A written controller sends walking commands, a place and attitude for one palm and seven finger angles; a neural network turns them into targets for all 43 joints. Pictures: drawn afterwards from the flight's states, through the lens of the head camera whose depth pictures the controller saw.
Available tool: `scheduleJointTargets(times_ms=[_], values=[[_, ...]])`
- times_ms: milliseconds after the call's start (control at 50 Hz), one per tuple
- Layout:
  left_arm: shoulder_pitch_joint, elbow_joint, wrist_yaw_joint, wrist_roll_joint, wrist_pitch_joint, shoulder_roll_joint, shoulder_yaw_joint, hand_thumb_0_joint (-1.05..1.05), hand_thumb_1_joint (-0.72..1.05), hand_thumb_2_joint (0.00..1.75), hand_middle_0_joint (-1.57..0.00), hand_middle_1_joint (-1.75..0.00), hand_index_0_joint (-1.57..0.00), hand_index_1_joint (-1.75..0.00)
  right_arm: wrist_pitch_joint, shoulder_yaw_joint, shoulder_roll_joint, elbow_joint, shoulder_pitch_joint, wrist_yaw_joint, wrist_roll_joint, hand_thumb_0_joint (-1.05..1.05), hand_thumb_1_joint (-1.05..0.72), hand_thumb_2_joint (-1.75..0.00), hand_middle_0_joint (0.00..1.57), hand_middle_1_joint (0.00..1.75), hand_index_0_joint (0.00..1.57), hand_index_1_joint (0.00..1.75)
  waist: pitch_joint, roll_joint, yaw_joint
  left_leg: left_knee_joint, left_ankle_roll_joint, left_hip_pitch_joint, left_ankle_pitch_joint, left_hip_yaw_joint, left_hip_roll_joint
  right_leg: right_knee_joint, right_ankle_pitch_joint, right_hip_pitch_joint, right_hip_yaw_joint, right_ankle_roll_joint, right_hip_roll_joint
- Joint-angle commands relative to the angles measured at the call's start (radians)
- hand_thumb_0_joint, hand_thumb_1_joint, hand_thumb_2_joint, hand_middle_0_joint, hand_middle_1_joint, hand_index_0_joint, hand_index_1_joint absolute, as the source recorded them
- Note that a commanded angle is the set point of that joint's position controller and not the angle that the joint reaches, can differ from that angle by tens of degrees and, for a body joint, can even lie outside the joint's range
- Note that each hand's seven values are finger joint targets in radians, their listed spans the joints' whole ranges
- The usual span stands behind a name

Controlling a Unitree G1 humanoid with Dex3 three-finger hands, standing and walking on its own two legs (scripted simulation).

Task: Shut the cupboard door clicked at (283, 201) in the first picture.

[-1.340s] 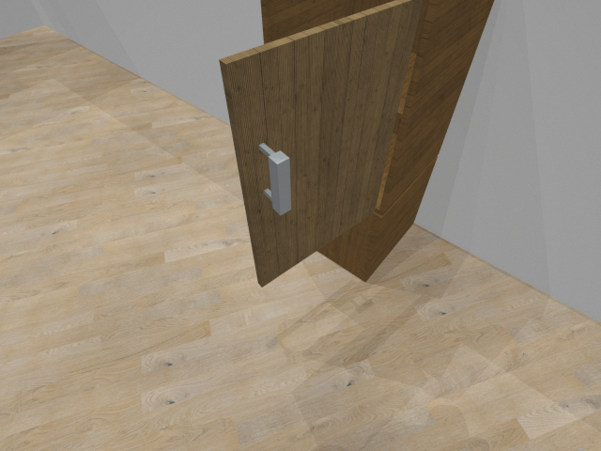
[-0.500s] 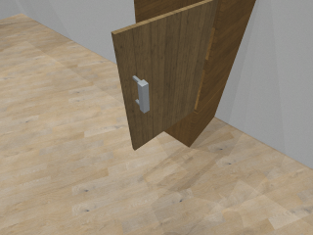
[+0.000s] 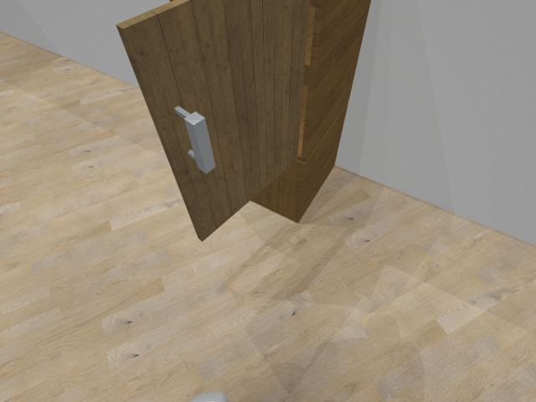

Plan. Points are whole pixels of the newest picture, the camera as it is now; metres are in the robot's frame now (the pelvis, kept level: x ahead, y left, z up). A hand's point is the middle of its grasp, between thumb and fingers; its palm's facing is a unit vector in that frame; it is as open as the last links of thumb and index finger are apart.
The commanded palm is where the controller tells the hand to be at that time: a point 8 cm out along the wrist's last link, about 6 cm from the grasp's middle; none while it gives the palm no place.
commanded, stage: walk to a spot facing it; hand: left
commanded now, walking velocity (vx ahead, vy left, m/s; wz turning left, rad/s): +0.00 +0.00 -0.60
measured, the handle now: (193, 139) +0.54 +0.19 +0.04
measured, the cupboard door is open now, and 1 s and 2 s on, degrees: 78 78 78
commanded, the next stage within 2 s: none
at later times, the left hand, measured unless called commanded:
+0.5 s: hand out of the picture +0.09 +0.21 -0.17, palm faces -0.16 -0.96 -0.23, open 7.4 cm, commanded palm none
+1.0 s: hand (212, 370) +0.18 +0.12 -0.17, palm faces -0.54 -0.81 -0.22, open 7.4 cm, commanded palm none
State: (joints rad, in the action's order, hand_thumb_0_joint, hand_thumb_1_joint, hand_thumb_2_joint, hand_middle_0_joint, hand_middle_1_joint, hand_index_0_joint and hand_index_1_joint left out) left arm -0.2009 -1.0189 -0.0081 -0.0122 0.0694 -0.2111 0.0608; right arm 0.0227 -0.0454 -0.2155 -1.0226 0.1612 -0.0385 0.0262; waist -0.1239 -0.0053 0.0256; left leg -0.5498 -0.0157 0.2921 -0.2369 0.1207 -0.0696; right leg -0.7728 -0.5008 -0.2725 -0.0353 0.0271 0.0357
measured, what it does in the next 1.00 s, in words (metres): steps on the spot, turning right: left foot, then right foot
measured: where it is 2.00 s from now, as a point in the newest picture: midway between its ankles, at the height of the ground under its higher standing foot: outside the picture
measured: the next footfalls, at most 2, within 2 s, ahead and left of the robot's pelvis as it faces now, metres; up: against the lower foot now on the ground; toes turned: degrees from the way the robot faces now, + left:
left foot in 0.46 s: +0.06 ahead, +0.14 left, +0.00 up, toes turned -15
right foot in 0.74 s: -0.02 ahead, -0.15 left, +0.00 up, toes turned -26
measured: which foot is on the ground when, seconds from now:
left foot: down 0.00-0.06, up 0.08-0.44, down 0.46-0.74, up 0.76-0.98, down 1.00-1.00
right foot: down 0.00-0.44, up 0.46-0.72, down 0.74-1.00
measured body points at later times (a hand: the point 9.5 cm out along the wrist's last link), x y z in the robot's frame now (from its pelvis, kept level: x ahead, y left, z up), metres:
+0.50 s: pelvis +0.00 +0.01 +0.00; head +0.06 +0.01 +0.44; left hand +0.10 +0.26 -0.16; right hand +0.07 -0.26 -0.13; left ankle +0.02 +0.15 -0.73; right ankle -0.04 -0.11 -0.71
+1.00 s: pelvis -0.01 +0.00 -0.01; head +0.05 -0.02 +0.44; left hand +0.21 +0.17 -0.15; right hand -0.10 -0.27 -0.14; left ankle +0.07 +0.10 -0.73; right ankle -0.06 -0.13 -0.73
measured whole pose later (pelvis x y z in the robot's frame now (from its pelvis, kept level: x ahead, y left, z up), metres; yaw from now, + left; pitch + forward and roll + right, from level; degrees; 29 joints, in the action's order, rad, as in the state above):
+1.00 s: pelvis -0.01 +0.00 -0.01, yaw -33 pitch +1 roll -1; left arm -0.15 -0.90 -0.01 -0.02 0.07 -0.23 0.06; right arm 0.02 -0.05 -0.27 -0.88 0.20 -0.02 0.01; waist -0.10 0.01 -0.02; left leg -0.63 -0.03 0.34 -0.31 0.05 -0.06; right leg -0.65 -0.32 -0.38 -0.11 -0.01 0.04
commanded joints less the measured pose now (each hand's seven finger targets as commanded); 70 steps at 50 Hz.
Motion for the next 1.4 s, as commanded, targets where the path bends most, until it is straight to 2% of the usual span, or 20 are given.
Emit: scheduleJointTargets(times_ms=[0, 40, 80, 160, 300, 380, 420, 440, 500, 680, 720, 920, 940, 960, 980, 1080, 1200, 1240, 1280, 1380], values=[[-0.164, 0.056, -0.006, -0.006, -0.022, -0.101, 0.044, 0.00, 0.90, 0.90, -0.20, -0.30, -0.20, -0.30, -0.008, -0.048, -0.203, 0.094, -0.048, -0.014, 0.005, 0.00, -0.90, -0.90, 0.20, 0.30, 0.20, 0.30, 0.151, -0.085, 0.061, 0.078, 0.110, 0.081, 0.086, -0.150, -0.234, 0.156, 0.133, 0.146, 0.040, -0.009, -0.053], [-0.175, 0.068, 0.016, -0.025, -0.042, -0.266, 0.070, 0.00, 0.90, 0.90, -0.20, -0.30, -0.20, -0.30, 0.007, -0.036, -0.091, 0.154, -0.084, 0.004, -0.011, 0.00, -0.90, -0.90, 0.20, 0.30, 0.20, 0.30, 0.059, 0.390, 0.066, -0.416, -0.034, 0.319, -0.337, -0.010, 0.052, 0.556, 0.351, 0.105, -0.494, 0.123, -0.399], [-0.081, 0.102, 0.026, -0.017, -0.044, -0.224, 0.064, 0.00, 0.90, 0.90, -0.20, -0.30, -0.20, -0.30, 0.014, -0.048, -0.109, 0.141, -0.106, 0.006, -0.009, 0.00, -0.90, -0.90, 0.20, 0.30, 0.20, 0.30, 0.031, 0.187, 0.018, -0.595, -0.022, 0.327, -0.258, -0.161, 0.022, 0.490, 0.409, 0.031, -0.451, 0.190, -0.324], [-0.077, 0.110, 0.040, -0.012, -0.059, -0.176, 0.053, 0.00, 0.90, 0.90, -0.20, -0.30, -0.20, -0.30, 0.007, -0.036, -0.074, 0.123, -0.056, 0.001, -0.013, 0.00, -0.90, -0.90, 0.20, 0.30, 0.20, 0.30, 0.169, 0.128, -0.004, -0.536, -0.045, 0.278, -0.192, -0.141, 0.018, 0.355, 0.838, 0.209, -0.306, 0.165, -0.251], [-0.115, 0.106, 0.037, -0.017, -0.049, -0.198, 0.070, 0.00, 0.90, 0.90, -0.20, -0.30, -0.20, -0.30, -0.001, -0.031, -0.066, 0.167, -0.105, -0.006, -0.025, 0.00, -0.90, -0.90, 0.20, 0.30, 0.20, 0.30, 0.161, 0.172, 0.023, -0.298, -0.038, 0.193, -0.217, -0.135, 0.057, 0.343, 0.868, 0.216, -0.393, 0.178, -0.232], [-0.032, 0.131, 0.033, -0.009, -0.039, -0.190, 0.069, 0.00, 0.90, 0.90, -0.20, -0.30, -0.20, -0.30, -0.014, -0.030, -0.076, 0.143, 0.010, -0.014, -0.030, 0.00, -0.90, -0.90, 0.20, 0.30, 0.20, 0.30, 0.190, 0.138, -0.045, 0.052, -0.025, -0.070, -0.045, -0.136, 0.065, 0.269, 0.768, 0.069, -0.387, 0.100, -0.165], [-0.041, 0.169, 0.015, 0.008, -0.034, -0.095, 0.047, 0.00, 0.90, 0.90, -0.20, -0.30, -0.20, -0.30, -0.033, -0.052, -0.225, 0.137, 0.072, -0.020, -0.004, 0.00, -0.90, -0.90, 0.20, 0.30, 0.20, 0.30, 0.208, -0.279, -0.052, 0.257, 0.113, -0.350, 0.206, -0.490, -0.315, 0.005, 0.072, -0.282, -0.145, -0.026, 0.044], [-0.018, 0.195, 0.010, -0.005, -0.040, -0.113, 0.045, 0.00, 0.90, 0.90, -0.20, -0.30, -0.20, -0.30, -0.026, -0.053, -0.246, 0.158, 0.087, -0.021, 0.000, 0.00, -0.90, -0.90, 0.20, 0.30, 0.20, 0.30, 0.173, -0.272, -0.054, 0.248, 0.217, -0.250, 0.306, -0.558, -0.451, -0.198, -0.147, -0.291, -0.037, -0.061, 0.005], [0.042, 0.188, -0.008, -0.011, -0.037, -0.110, 0.053, 0.00, 0.90, 0.90, -0.20, -0.30, -0.20, -0.30, -0.031, -0.039, -0.194, 0.171, 0.057, -0.019, 0.016, 0.00, -0.90, -0.90, 0.20, 0.30, 0.20, 0.30, 0.133, -0.213, -0.031, 0.157, 0.197, -0.186, 0.648, -0.328, -0.299, -0.406, -0.067, -0.319, -0.006, -0.079, -0.042], [-0.032, 0.184, -0.031, -0.005, -0.042, -0.127, 0.044, 0.00, 0.90, 0.90, -0.20, -0.30, -0.20, -0.30, -0.016, -0.055, -0.224, 0.188, 0.028, 0.000, 0.002, 0.00, -0.90, -0.90, 0.20, 0.30, 0.20, 0.30, 0.177, -0.154, 0.018, -0.066, 0.046, -0.059, 0.382, -0.057, -0.203, 0.255, 0.286, 0.119, 0.130, -0.030, -0.022], [-0.139, 0.151, -0.001, -0.014, -0.056, -0.324, 0.080, 0.00, 0.90, 0.90, -0.20, -0.30, -0.20, -0.30, -0.007, -0.028, -0.109, 0.257, -0.025, 0.009, -0.019, 0.00, -0.90, -0.90, 0.20, 0.30, 0.20, 0.30, 0.202, 0.365, 0.075, -0.515, -0.055, 0.295, -0.431, 0.003, 0.012, 0.417, 0.897, 0.296, -0.410, 0.162, -0.433], [0.100, 0.211, 0.014, -0.013, -0.028, -0.230, 0.054, 0.00, 0.90, 0.90, -0.20, -0.30, -0.20, -0.30, -0.005, -0.021, -0.097, 0.157, 0.140, 0.007, -0.017, 0.00, -0.90, -0.90, 0.20, 0.30, 0.20, 0.30, 0.155, 0.135, -0.075, -0.048, -0.040, -0.092, -0.075, -0.052, 0.047, 0.326, 0.377, -0.121, -0.276, 0.095, -0.193], [0.104, 0.216, 0.009, -0.007, -0.023, -0.196, 0.045, 0.00, 0.90, 0.90, -0.20, -0.30, -0.20, -0.30, -0.014, -0.028, -0.137, 0.149, 0.176, 0.003, -0.013, 0.00, -0.90, -0.90, 0.20, 0.30, 0.20, 0.30, 0.163, 0.031, -0.091, 0.113, -0.016, -0.186, -0.083, -0.134, -0.016, 0.250, 0.255, -0.210, -0.233, 0.046, -0.130], [0.077, 0.238, 0.000, 0.005, -0.016, -0.124, 0.031, 0.00, 0.90, 0.90, -0.20, -0.30, -0.20, -0.30, -0.029, -0.045, -0.244, 0.154, 0.193, -0.001, 0.006, 0.00, -0.90, -0.90, 0.20, 0.30, 0.20, 0.30, 0.160, -0.262, -0.085, 0.282, 0.079, -0.233, -0.121, -0.438, -0.278, 0.012, 0.028, -0.346, -0.089, -0.022, 0.016], [0.101, 0.260, -0.007, 0.001, -0.020, -0.135, 0.031, 0.00, 0.90, 0.90, -0.20, -0.30, -0.20, -0.30, -0.033, -0.052, -0.295, 0.172, 0.191, -0.011, 0.012, 0.00, -0.90, -0.90, 0.20, 0.30, 0.20, 0.30, 0.152, -0.282, -0.085, 0.336, 0.188, -0.139, -0.054, -0.574, -0.447, -0.226, -0.121, -0.328, -0.001, -0.053, 0.002], [0.124, 0.227, -0.038, -0.007, -0.022, -0.083, 0.030, 0.00, 0.90, 0.90, -0.20, -0.30, -0.20, -0.30, -0.038, -0.031, -0.207, 0.178, 0.109, -0.005, 0.020, 0.00, -0.90, -0.90, 0.20, 0.30, 0.20, 0.30, 0.133, -0.200, -0.043, 0.208, 0.129, -0.117, 0.273, -0.171, -0.262, -0.224, 0.006, -0.236, 0.073, -0.070, -0.073], [0.016, 0.178, -0.046, -0.011, -0.049, -0.106, 0.038, 0.00, 0.90, 0.90, -0.20, -0.30, -0.20, -0.30, -0.028, -0.047, -0.224, 0.151, 0.125, 0.015, 0.009, 0.00, -0.90, -0.90, 0.20, 0.30, 0.20, 0.30, 0.159, -0.117, -0.011, 0.051, 0.044, 0.008, -0.166, -0.028, -0.231, 0.285, 0.124, 0.133, 0.177, -0.022, -0.014], [-0.173, 0.120, -0.014, -0.017, -0.066, -0.295, 0.084, 0.00, 0.90, 0.90, -0.20, -0.30, -0.20, -0.30, -0.028, -0.020, -0.093, 0.242, -0.030, 0.034, -0.011, 0.00, -0.90, -0.90, 0.20, 0.30, 0.20, 0.30, 0.104, 0.380, 0.113, -0.441, -0.053, 0.476, -0.475, 0.084, -0.013, 0.585, -0.015, 0.367, -0.475, 0.168, -0.415], [-0.124, 0.129, 0.004, -0.007, -0.073, -0.276, 0.074, 0.00, 0.90, 0.90, -0.20, -0.30, -0.20, -0.30, -0.029, -0.031, -0.141, 0.253, -0.077, 0.040, -0.009, 0.00, -0.90, -0.90, 0.20, 0.30, 0.20, 0.30, 0.071, 0.189, 0.062, -0.594, -0.040, 0.496, -0.295, -0.111, -0.065, 0.602, -0.195, 0.228, -0.488, 0.226, -0.398], [-0.046, 0.131, 0.003, -0.015, -0.108, -0.198, 0.057, 0.00, 0.90, 0.90, -0.20, -0.30, -0.20, -0.30, -0.039, -0.033, -0.089, 0.198, -0.027, 0.054, -0.001, 0.00, -0.90, -0.90, 0.20, 0.30, 0.20, 0.30, 0.087, 0.140, -0.007, -0.336, -0.054, 0.269, -0.123, -0.070, -0.033, 0.526, 0.234, 0.112, -0.233, 0.169, -0.268]])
